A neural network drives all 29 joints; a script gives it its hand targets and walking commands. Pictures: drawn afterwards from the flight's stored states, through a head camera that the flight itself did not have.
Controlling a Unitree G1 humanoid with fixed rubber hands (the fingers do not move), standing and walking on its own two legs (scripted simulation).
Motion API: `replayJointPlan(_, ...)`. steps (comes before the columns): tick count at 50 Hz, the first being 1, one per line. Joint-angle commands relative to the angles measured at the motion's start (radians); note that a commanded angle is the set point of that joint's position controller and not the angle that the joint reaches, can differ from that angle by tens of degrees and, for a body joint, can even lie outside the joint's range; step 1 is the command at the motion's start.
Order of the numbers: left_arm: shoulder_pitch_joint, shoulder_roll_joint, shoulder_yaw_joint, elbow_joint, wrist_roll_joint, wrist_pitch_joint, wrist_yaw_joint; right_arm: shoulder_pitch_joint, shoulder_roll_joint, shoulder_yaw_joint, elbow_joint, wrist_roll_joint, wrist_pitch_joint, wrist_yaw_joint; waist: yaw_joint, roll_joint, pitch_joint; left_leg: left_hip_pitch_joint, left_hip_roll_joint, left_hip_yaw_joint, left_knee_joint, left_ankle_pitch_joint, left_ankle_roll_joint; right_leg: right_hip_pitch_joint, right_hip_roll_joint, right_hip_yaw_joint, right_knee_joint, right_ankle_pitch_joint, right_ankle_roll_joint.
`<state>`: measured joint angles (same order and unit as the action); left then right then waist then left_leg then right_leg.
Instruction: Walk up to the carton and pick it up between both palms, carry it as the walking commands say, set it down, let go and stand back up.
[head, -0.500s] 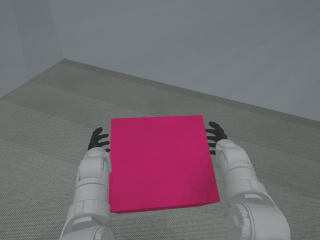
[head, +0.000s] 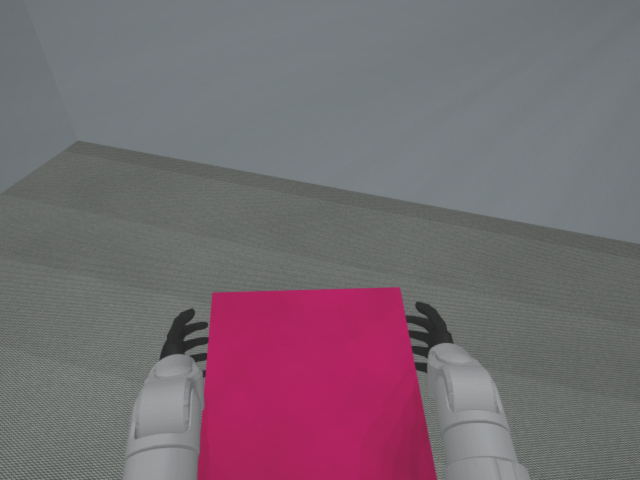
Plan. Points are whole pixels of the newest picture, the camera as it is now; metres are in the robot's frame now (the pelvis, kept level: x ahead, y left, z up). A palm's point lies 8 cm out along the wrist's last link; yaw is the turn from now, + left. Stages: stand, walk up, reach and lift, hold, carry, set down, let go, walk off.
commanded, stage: reach and lift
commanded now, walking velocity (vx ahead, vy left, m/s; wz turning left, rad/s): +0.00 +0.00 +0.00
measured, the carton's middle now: (308, 393) +0.28 +0.03 -0.08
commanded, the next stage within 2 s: hold in 1.34 s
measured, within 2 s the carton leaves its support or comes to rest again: neither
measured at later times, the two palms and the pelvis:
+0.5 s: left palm (177, 395) +0.21 +0.18 +0.03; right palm (470, 379) +0.25 -0.16 +0.05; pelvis -0.04 -0.02 -0.01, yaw +2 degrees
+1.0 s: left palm (184, 350) +0.26 +0.19 +0.05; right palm (470, 368) +0.26 -0.16 +0.06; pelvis -0.03 +0.03 +0.00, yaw -2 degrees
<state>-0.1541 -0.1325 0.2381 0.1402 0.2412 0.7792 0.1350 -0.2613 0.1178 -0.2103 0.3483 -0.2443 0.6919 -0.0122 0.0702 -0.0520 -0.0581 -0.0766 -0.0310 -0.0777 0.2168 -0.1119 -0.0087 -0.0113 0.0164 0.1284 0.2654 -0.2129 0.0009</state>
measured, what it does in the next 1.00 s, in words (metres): stands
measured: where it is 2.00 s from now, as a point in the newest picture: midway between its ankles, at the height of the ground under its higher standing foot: outside the picture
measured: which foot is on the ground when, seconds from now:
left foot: down 0.00-1.00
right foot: down 0.00-1.00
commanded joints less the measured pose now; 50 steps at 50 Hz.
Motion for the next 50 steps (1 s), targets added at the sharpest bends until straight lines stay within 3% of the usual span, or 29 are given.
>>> replayJointPlan(1, -0.423, -0.956, -0.668, -0.125, -0.279, -0.068, -0.367, -0.420, 0.948, 0.668, -0.281, 0.328, -0.067, 0.316, 0.057, 0.124, -0.573, 0.346, -0.012, -0.013, 0.109, 0.955, -0.067, 0.073, 0.056, -0.005, 0.035, 0.674, 0.038)
replayJointPlan(2, -0.475, -0.951, -0.693, -0.155, -0.301, -0.080, -0.372, -0.457, 0.938, 0.694, -0.313, 0.331, -0.073, 0.313, 0.040, 0.096, -0.563, 0.306, -0.017, -0.014, 0.113, 0.863, -0.064, 0.075, 0.060, -0.010, 0.040, 0.625, 0.038)
replayJointPlan(3, -0.431, -0.929, -0.639, -0.093, -0.273, -0.076, -0.378, -0.500, 0.936, 0.722, -0.340, 0.335, -0.077, 0.309, 0.075, 0.081, -0.566, 0.249, -0.033, 0.003, 0.104, 0.779, -0.055, 0.131, 0.045, -0.006, 0.048, 0.686, 0.044)
replayJointPlan(4, -0.402, -0.921, -0.590, -0.024, -0.264, -0.079, -0.390, -0.500, 0.925, 0.723, -0.326, 0.315, -0.068, 0.300, 0.073, -0.012, -0.505, 0.204, -0.038, 0.015, 0.080, 0.667, -0.039, 0.143, 0.040, -0.005, 0.032, 0.706, 0.043)
replayJointPlan(5, -0.384, -0.932, -0.565, 0.012, -0.254, -0.079, -0.394, -0.524, 0.946, 0.738, -0.317, 0.318, -0.065, 0.298, 0.086, -0.033, -0.476, 0.190, -0.041, 0.020, 0.066, 0.552, -0.020, 0.126, 0.029, -0.003, 0.031, 0.654, 0.045)
replayJointPlan(7, -0.506, -0.917, -0.583, -0.025, -0.268, -0.095, -0.398, -0.537, 0.915, 0.677, -0.255, 0.284, -0.065, 0.301, 0.028, -0.041, -0.421, 0.179, -0.044, 0.015, 0.069, 0.433, -0.008, 0.044, 0.045, -0.022, 0.024, 0.469, 0.033)
replayJointPlan(8, -0.503, -0.933, -0.570, 0.015, -0.255, -0.094, -0.402, -0.528, 0.912, 0.666, -0.218, 0.266, -0.068, 0.303, 0.025, -0.018, -0.370, 0.189, -0.044, 0.015, 0.065, 0.375, -0.001, 0.000, 0.049, -0.031, 0.002, 0.369, 0.022)
replayJointPlan(9, -0.590, -0.906, -0.544, 0.040, -0.259, -0.094, -0.408, -0.508, 0.889, 0.575, -0.107, 0.226, -0.063, 0.307, 0.000, -0.006, -0.249, 0.167, -0.045, 0.015, 0.060, 0.293, -0.003, -0.076, 0.050, -0.042, -0.015, 0.253, 0.010)
replayJointPlan(10, -0.564, -0.904, -0.552, 0.028, -0.256, -0.083, -0.408, -0.450, 0.877, 0.538, -0.066, 0.209, -0.053, 0.305, -0.027, 0.034, -0.227, 0.188, -0.046, 0.010, 0.059, 0.331, -0.008, -0.074, 0.054, -0.047, -0.020, 0.283, 0.011)
replayJointPlan(11, -0.570, -0.880, -0.548, 0.041, -0.271, -0.077, -0.413, -0.427, 0.846, 0.500, -0.051, 0.204, -0.051, 0.301, -0.038, 0.011, -0.188, 0.215, -0.044, 0.008, 0.066, 0.389, -0.017, -0.108, 0.059, -0.046, -0.031, 0.315, 0.009)
replayJointPlan(13, -0.536, -0.841, -0.545, -0.001, -0.251, -0.068, -0.416, -0.397, 0.890, 0.515, -0.044, 0.213, -0.023, 0.298, -0.004, 0.019, -0.215, 0.248, -0.053, 0.012, 0.084, 0.413, -0.019, -0.058, 0.028, -0.001, -0.023, 0.502, 0.020)
replayJointPlan(16, -0.616, -0.786, -0.483, 0.077, -0.220, -0.057, -0.429, -0.484, 0.911, 0.472, 0.005, 0.180, 0.000, 0.288, -0.025, -0.059, -0.127, 0.161, -0.057, 0.032, 0.066, 0.178, 0.007, -0.058, 0.011, 0.001, -0.030, 0.356, 0.035)
replayJointPlan(17, -0.601, -0.787, -0.471, 0.093, -0.213, -0.054, -0.430, -0.477, 0.903, 0.470, 0.009, 0.180, -0.004, 0.292, -0.031, -0.040, -0.117, 0.155, -0.065, 0.034, 0.062, 0.164, 0.010, -0.048, 0.009, 0.004, -0.036, 0.342, 0.035)
replayJointPlan(19, -0.726, -0.753, -0.436, 0.097, -0.221, -0.060, -0.446, -0.564, 0.909, 0.427, 0.054, 0.165, 0.007, 0.288, -0.030, -0.065, -0.028, 0.059, -0.067, 0.049, 0.058, -0.028, 0.022, -0.089, 0.000, 0.012, -0.049, 0.109, 0.032)
replayJointPlan(22, -0.862, -0.769, -0.451, 0.132, -0.229, -0.086, -0.465, -0.672, 0.962, 0.416, 0.126, 0.205, -0.019, 0.307, -0.030, -0.021, 0.014, 0.061, -0.081, 0.069, 0.104, -0.179, 0.021, -0.181, -0.004, 0.008, -0.091, -0.226, 0.016)
replayJointPlan(25, -1.023, -0.862, -0.509, 0.139, -0.266, -0.118, -0.473, -0.850, 0.976, 0.403, 0.110, 0.256, -0.070, 0.328, -0.039, 0.090, -0.080, 0.070, -0.071, 0.067, 0.125, -0.234, 0.000, -0.198, -0.003, -0.017, -0.058, -0.283, -0.011)
replayJointPlan(29, -1.037, -0.987, -0.592, 0.103, -0.316, -0.142, -0.456, -0.918, 0.963, 0.476, 0.008, 0.326, -0.114, 0.347, -0.066, 0.136, -0.383, 0.142, -0.040, 0.033, 0.143, -0.043, -0.014, -0.104, 0.040, -0.046, 0.033, -0.018, -0.029)
replayJointPlan(30, -1.007, -0.983, -0.580, 0.094, -0.313, -0.140, -0.452, -0.921, 0.979, 0.465, 0.015, 0.330, -0.106, 0.353, -0.051, 0.097, -0.429, 0.156, -0.033, 0.026, 0.146, 0.011, -0.016, -0.094, 0.045, -0.042, 0.047, 0.027, -0.025)
replayJointPlan(32, -1.021, -0.963, -0.450, 0.233, -0.268, -0.139, -0.450, -0.951, 0.968, 0.387, 0.148, 0.271, -0.100, 0.365, -0.022, 0.012, -0.381, 0.110, -0.030, 0.045, 0.126, -0.128, 0.000, -0.154, 0.046, -0.048, 0.035, -0.128, -0.021)
replayJointPlan(33, -0.981, -0.971, -0.429, 0.273, -0.225, -0.132, -0.446, -0.925, 0.962, 0.346, 0.186, 0.249, -0.102, 0.374, -0.030, 0.079, -0.365, 0.131, -0.041, 0.046, 0.114, -0.168, -0.001, -0.191, 0.036, -0.052, 0.024, -0.167, -0.025)
replayJointPlan(35, -0.909, -0.971, -0.418, 0.301, -0.218, -0.116, -0.443, -0.844, 0.931, 0.316, 0.216, 0.226, -0.087, 0.386, -0.045, 0.037, -0.362, 0.145, -0.029, 0.032, 0.089, -0.103, -0.001, -0.193, 0.052, -0.070, 0.028, -0.098, -0.025)
replayJointPlan(38, -0.862, -0.961, -0.362, 0.353, -0.179, -0.091, -0.434, -0.757, 0.856, 0.219, 0.287, 0.168, -0.070, 0.408, -0.059, 0.067, -0.261, 0.163, -0.017, 0.019, 0.042, -0.065, -0.016, -0.219, 0.078, -0.095, 0.019, -0.067, -0.035)
replayJointPlan(40, -0.784, -0.991, -0.375, 0.323, -0.165, -0.072, -0.434, -0.695, 0.834, 0.190, 0.240, 0.158, -0.069, 0.409, -0.075, 0.138, -0.259, 0.211, -0.015, 0.019, 0.043, 0.125, -0.047, -0.206, 0.075, -0.077, -0.001, 0.034, -0.045)
replayJointPlan(41, -0.805, -0.988, -0.409, 0.233, -0.190, -0.081, -0.430, -0.660, 0.843, 0.204, 0.207, 0.157, -0.063, 0.408, -0.092, 0.098, -0.294, 0.226, -0.008, 0.012, 0.053, 0.217, -0.055, -0.179, 0.081, -0.073, 0.003, 0.098, -0.040)
replayJointPlan(42, -0.730, -0.997, -0.396, 0.268, -0.187, -0.071, -0.429, -0.641, 0.834, 0.210, 0.190, 0.157, -0.058, 0.404, -0.095, 0.069, -0.255, 0.274, 0.001, 0.002, 0.061, 0.306, -0.051, -0.220, 0.079, -0.068, -0.002, 0.123, -0.042)
replayJointPlan(44, -0.753, -1.007, -0.473, 0.155, -0.213, -0.078, -0.410, -0.556, 0.830, 0.230, 0.160, 0.154, -0.050, 0.405, -0.110, 0.138, -0.291, 0.293, 0.022, -0.011, 0.053, 0.406, -0.069, -0.209, 0.085, -0.053, -0.004, 0.151, -0.048)
replayJointPlan(45, -0.670, -1.024, -0.495, 0.149, -0.218, -0.068, -0.400, -0.535, 0.833, 0.291, 0.102, 0.169, -0.041, 0.398, -0.105, 0.086, -0.315, 0.316, 0.022, -0.014, 0.070, 0.520, -0.063, -0.173, 0.091, -0.046, 0.001, 0.229, -0.035)
replayJointPlan(47, -0.621, -1.041, -0.538, 0.098, -0.232, -0.063, -0.387, -0.526, 0.809, 0.333, 0.013, 0.188, -0.032, 0.391, -0.104, 0.121, -0.294, 0.336, 0.029, -0.029, 0.074, 0.566, -0.063, -0.175, 0.081, -0.020, 0.001, 0.216, -0.040)
replayJointPlan(50, -0.626, -1.037, -0.581, 0.058, -0.261, -0.070, -0.374, -0.590, 0.797, 0.424, -0.107, 0.226, -0.030, 0.381, -0.095, 0.094, -0.284, 0.232, 0.011, -0.028, 0.074, 0.410, -0.041, -0.091, 0.075, -0.016, 0.021, 0.179, -0.031)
